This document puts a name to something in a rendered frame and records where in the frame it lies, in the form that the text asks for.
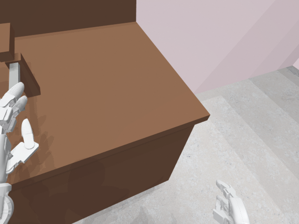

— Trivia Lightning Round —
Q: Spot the counter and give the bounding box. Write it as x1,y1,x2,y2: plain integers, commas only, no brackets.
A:
0,0,210,224

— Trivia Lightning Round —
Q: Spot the robot left hand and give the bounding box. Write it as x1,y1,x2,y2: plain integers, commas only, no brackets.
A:
0,82,39,183

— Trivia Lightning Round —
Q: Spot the tap lever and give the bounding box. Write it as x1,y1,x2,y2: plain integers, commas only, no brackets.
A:
9,63,25,111

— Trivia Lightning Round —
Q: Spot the robot left forearm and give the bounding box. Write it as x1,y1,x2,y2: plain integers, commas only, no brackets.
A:
0,183,14,224

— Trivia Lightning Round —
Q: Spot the robot right hand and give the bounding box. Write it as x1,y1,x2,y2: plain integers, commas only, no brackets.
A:
213,180,250,224

